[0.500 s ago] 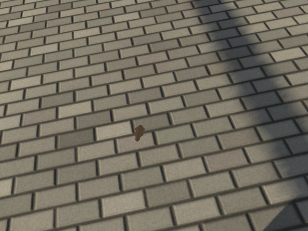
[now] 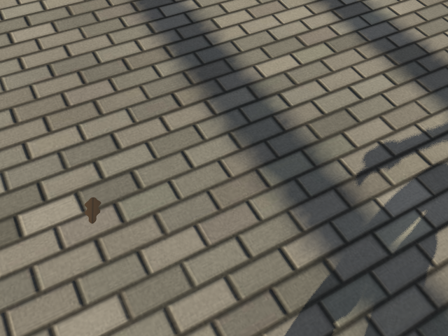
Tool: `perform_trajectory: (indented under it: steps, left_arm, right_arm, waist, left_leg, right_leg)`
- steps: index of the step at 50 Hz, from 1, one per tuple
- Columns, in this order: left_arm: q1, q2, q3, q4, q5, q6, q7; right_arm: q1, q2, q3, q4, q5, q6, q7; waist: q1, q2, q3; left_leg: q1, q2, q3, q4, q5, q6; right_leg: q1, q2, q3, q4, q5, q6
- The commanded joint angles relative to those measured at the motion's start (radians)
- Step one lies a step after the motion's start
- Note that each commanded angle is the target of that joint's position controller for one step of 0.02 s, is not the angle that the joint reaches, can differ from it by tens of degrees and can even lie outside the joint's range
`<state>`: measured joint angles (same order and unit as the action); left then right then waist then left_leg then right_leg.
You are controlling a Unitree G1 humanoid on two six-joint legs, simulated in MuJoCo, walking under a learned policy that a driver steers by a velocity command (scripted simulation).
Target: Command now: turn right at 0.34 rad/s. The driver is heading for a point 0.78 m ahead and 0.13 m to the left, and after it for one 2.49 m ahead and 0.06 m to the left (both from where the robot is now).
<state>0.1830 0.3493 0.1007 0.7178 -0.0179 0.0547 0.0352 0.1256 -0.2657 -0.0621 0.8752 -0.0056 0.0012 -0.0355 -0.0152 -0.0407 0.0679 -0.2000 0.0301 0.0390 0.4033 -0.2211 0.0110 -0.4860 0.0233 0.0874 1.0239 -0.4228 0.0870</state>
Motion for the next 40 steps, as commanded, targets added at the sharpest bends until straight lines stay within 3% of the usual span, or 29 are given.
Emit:
perform_trajectory:
  steps: [1,4,6,7,8,9,10,11,12,14,15,18,21,24,27,30,31,32,33,34,35,36,37,39,40]
  left_arm:
    - [-0.057,0.028,-0.012,-0.099,0.008,-0.021,-0.005]
    - [-0.037,0.045,-0.012,-0.088,0.005,-0.018,-0.012]
    - [0.028,0.031,-0.013,-0.053,0.004,-0.018,-0.022]
    - [0.057,0.036,-0.010,-0.035,0.004,-0.016,-0.024]
    - [0.104,0.053,-0.005,-0.024,0.001,-0.016,-0.019]
    - [0.153,0.154,0.016,-0.025,0.007,-0.015,-0.008]
    - [0.222,0.199,0.028,-0.015,0.022,-0.036,-0.025]
    - [0.184,0.161,0.015,-0.014,0.031,-0.065,-0.029]
    - [0.134,0.123,0.005,-0.016,0.027,-0.087,-0.027]
    - [0.097,0.080,-0.010,-0.020,0.016,-0.109,-0.020]
    - [0.100,0.071,-0.013,-0.019,0.019,-0.115,-0.018]
    - [0.125,0.068,-0.009,-0.011,0.019,-0.129,-0.016]
    - [0.148,0.092,0.000,0.006,0.013,-0.133,-0.018]
    - [0.183,0.108,0.007,0.031,0.007,-0.132,-0.021]
    - [0.204,0.114,0.011,0.053,-0.002,-0.128,-0.023]
    - [0.190,0.126,0.015,0.060,-0.005,-0.115,-0.022]
    - [0.180,0.120,0.011,0.059,-0.002,-0.109,-0.021]
    - [0.196,0.085,-0.003,0.059,0.005,-0.106,-0.018]
    - [0.258,0.010,-0.031,0.021,0.020,-0.114,-0.020]
    - [0.277,-0.036,-0.045,0.014,0.009,-0.136,-0.017]
    - [0.205,0.062,-0.021,0.009,-0.022,-0.150,-0.022]
    - [0.147,0.087,-0.016,-0.006,-0.033,-0.158,-0.026]
    - [0.116,0.083,-0.016,-0.007,-0.019,-0.160,-0.023]
    - [0.127,0.054,-0.014,0.002,-0.003,-0.147,-0.026]
    - [0.139,0.036,-0.016,0.007,-0.001,-0.139,-0.027]
  right_arm:
    - [-0.021,-0.209,-0.043,-0.049,0.006,-0.002,0.000]
    - [-0.015,-0.227,-0.045,-0.040,0.017,0.002,0.015]
    - [-0.015,-0.215,-0.037,-0.030,0.035,0.001,0.025]
    - [0.007,-0.181,-0.024,-0.019,0.036,-0.003,0.032]
    - [0.022,-0.123,-0.003,-0.012,0.016,-0.014,0.043]
    - [0.012,-0.042,0.021,-0.046,-0.017,-0.029,0.057]
    - [-0.107,-0.131,-0.002,-0.084,0.012,-0.039,0.048]
    - [-0.120,-0.189,-0.025,-0.095,0.039,-0.045,0.045]
    - [-0.085,-0.192,-0.031,-0.076,0.048,-0.048,0.046]
    - [-0.049,-0.185,-0.038,-0.048,0.033,-0.059,0.047]
    - [-0.050,-0.166,-0.036,-0.042,0.028,-0.068,0.051]
    - [-0.067,-0.128,-0.027,-0.040,0.021,-0.082,0.061]
    - [-0.119,-0.103,-0.012,-0.060,0.019,-0.082,0.066]
    - [-0.171,-0.101,0.000,-0.083,0.023,-0.084,0.074]
    - [-0.190,-0.116,0.006,-0.106,0.028,-0.092,0.085]
    - [-0.115,-0.152,-0.005,-0.098,0.032,-0.102,0.090]
    - [-0.022,-0.175,-0.020,-0.071,0.031,-0.102,0.084]
    - [0.135,-0.220,-0.044,-0.026,0.031,-0.102,0.075]
    - [0.284,-0.322,-0.068,-0.007,0.010,-0.099,0.065]
    - [0.331,-0.314,-0.061,0.008,0.015,-0.102,0.075]
    - [0.265,-0.239,-0.038,0.002,0.022,-0.107,0.076]
    - [0.188,-0.203,-0.028,-0.019,0.019,-0.106,0.073]
    - [0.128,-0.173,-0.019,-0.035,0.012,-0.103,0.072]
    - [0.074,-0.135,-0.007,-0.049,-0.008,-0.105,0.071]
    - [0.073,-0.134,-0.007,-0.048,-0.006,-0.109,0.070]
  waist:
    - [-0.024,0.209,-0.119]
    - [-0.023,0.226,-0.118]
    - [0.014,0.197,-0.124]
    - [0.027,0.176,-0.125]
    - [0.043,0.105,-0.151]
    - [0.029,-0.148,-0.183]
    - [0.127,-0.188,-0.114]
    - [0.100,-0.136,-0.023]
    - [0.067,-0.156,0.022]
    - [0.044,-0.135,0.040]
    - [0.040,-0.111,0.032]
    - [0.045,-0.067,0.001]
    - [0.063,-0.071,0.007]
    - [0.083,-0.066,0.031]
    - [0.078,-0.063,0.048]
    - [0.024,-0.078,0.011]
    - [-0.028,-0.073,-0.045]
    - [-0.091,-0.039,-0.154]
    - [-0.105,0.160,-0.323]
    - [-0.095,0.342,-0.388]
    - [-0.097,0.246,-0.263]
    - [-0.071,0.195,-0.160]
    - [-0.046,0.128,-0.108]
    - [0.002,0.143,-0.069]
    - [0.012,0.145,-0.067]
  left_leg:
    - [0.151,0.234,-0.155,-0.091,0.409,0.220]
    - [0.114,0.239,-0.149,-0.072,0.423,0.212]
    - [0.037,0.219,-0.134,-0.059,0.176,0.175]
    - [-0.040,0.194,-0.123,-0.041,0.025,0.137]
    - [-0.147,0.149,-0.080,0.039,-0.134,0.076]
    - [-0.333,0.020,0.067,0.300,-0.312,-0.016]
    - [-0.473,-0.017,0.008,0.484,-0.424,-0.026]
    - [-0.532,0.032,-0.053,0.593,-0.360,-0.008]
    - [-0.547,0.056,-0.068,0.618,-0.280,0.009]
    - [-0.551,0.082,-0.080,0.597,-0.135,0.018]
    - [-0.538,0.081,-0.072,0.587,-0.068,0.016]
    - [-0.528,0.075,-0.056,0.473,0.073,-0.010]
    - [-0.459,0.055,-0.041,0.314,0.152,-0.040]
    - [-0.414,0.039,-0.029,0.215,0.177,-0.041]
    - [-0.389,0.038,-0.038,0.158,0.152,-0.009]
    - [-0.266,0.011,-0.011,0.117,0.105,0.036]
    - [-0.129,-0.022,0.016,0.097,0.100,0.057]
    - [0.098,-0.014,-0.001,0.102,0.095,0.088]
    - [0.445,0.234,-0.356,0.080,-0.041,0.208]
    - [0.556,0.350,-0.763,-0.122,-0.289,0.294]
    - [0.469,0.335,-0.716,-0.167,-0.383,0.255]
    - [0.355,0.312,-0.587,-0.171,-0.327,0.221]
    - [0.243,0.274,-0.487,-0.186,-0.227,0.204]
    - [0.099,0.210,-0.357,-0.235,-0.083,0.193]
    - [0.073,0.197,-0.320,-0.257,-0.032,0.202]
  right_leg:
    - [0.015,-0.035,-0.046,-0.172,-0.005,0.004]
    - [0.144,-0.025,-0.096,-0.342,0.036,-0.014]
    - [0.306,-0.005,-0.136,-0.564,0.185,-0.057]
    - [0.422,0.007,-0.137,-0.637,0.203,-0.087]
    - [0.564,-0.063,-0.037,-0.650,0.203,-0.118]
    - [0.653,-0.279,0.251,-0.680,0.130,-0.220]
    - [0.546,-0.396,0.485,-0.831,-0.083,-0.367]
    - [0.490,-0.382,0.486,-0.874,-0.232,-0.376]
    - [0.462,-0.338,0.419,-0.889,-0.260,-0.337]
    - [0.462,-0.283,0.316,-0.915,-0.140,-0.289]
    - [0.460,-0.264,0.273,-0.924,-0.058,-0.280]
    - [0.487,-0.240,0.171,-0.932,0.118,-0.280]
    - [0.441,-0.232,0.107,-0.937,0.166,-0.283]
    - [0.414,-0.248,0.078,-0.931,0.185,-0.289]
    - [0.441,-0.282,0.075,-0.908,0.218,-0.284]
    - [0.477,-0.294,0.064,-0.822,0.388,-0.256]
    - [0.458,-0.258,0.024,-0.703,0.563,-0.233]
    - [0.384,-0.197,-0.034,-0.485,0.650,-0.200]
    - [0.089,-0.091,-0.096,-0.095,0.409,-0.128]
    - [-0.140,0.045,0.005,0.135,-0.165,-0.098]
    - [-0.253,-0.015,0.065,0.244,-0.129,-0.115]
    - [-0.286,-0.074,0.029,0.241,-0.037,-0.138]
    - [-0.255,-0.119,0.004,0.197,0.052,-0.141]
    - [-0.161,-0.169,0.003,0.122,0.159,-0.135]
    - [-0.141,-0.174,-0.005,0.103,0.180,-0.127]
